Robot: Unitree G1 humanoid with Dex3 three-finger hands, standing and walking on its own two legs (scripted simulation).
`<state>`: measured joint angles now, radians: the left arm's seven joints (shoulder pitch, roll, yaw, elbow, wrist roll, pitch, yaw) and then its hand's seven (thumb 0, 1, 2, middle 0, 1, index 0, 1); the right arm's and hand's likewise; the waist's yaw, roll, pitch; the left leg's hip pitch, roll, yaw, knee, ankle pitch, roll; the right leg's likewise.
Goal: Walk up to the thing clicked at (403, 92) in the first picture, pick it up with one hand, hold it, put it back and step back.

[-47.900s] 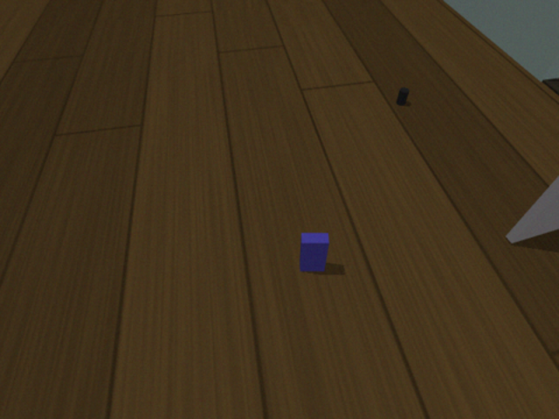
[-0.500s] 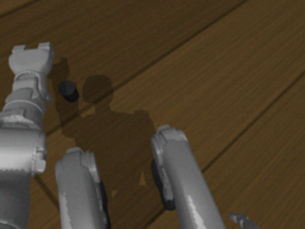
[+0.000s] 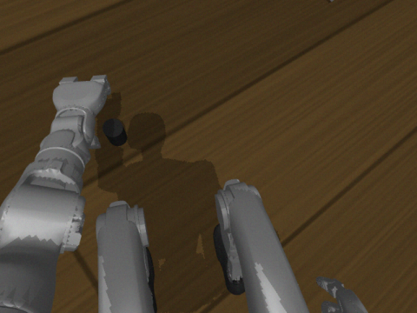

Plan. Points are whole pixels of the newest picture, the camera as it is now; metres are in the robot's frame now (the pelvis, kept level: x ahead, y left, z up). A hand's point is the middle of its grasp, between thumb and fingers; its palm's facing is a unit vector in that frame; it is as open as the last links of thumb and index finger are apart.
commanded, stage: withdraw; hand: left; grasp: from above
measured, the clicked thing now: (115, 133) +0.55 +0.16 -0.37
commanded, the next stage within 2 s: go down in 0.24 s
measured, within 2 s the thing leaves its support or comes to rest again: neither
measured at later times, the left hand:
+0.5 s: hand (81, 115) +0.51 +0.19 -0.14, palm faces -0.46 -0.05 -0.89, open 12.6 cm
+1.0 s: hand (92, 119) +0.50 +0.17 -0.14, palm faces -0.49 -0.03 -0.87, open 12.3 cm
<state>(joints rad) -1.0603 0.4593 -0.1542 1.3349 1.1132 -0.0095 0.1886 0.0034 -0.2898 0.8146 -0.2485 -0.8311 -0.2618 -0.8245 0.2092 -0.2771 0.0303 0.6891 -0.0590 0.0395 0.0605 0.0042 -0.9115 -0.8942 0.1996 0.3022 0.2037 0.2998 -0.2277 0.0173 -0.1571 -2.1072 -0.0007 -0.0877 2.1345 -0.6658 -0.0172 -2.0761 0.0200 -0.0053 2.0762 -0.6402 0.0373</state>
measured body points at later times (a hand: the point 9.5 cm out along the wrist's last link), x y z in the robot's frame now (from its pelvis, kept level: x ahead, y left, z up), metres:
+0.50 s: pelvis +0.00 +0.00 -0.02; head +0.23 +0.04 +0.36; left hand +0.53 +0.19 -0.09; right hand +0.02 -0.27 -0.14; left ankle +0.08 +0.13 -0.38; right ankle +0.10 -0.13 -0.38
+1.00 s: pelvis +0.00 +0.00 -0.01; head +0.22 +0.04 +0.38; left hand +0.52 +0.17 -0.09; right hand +0.03 -0.28 -0.12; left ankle +0.08 +0.13 -0.38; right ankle +0.10 -0.13 -0.38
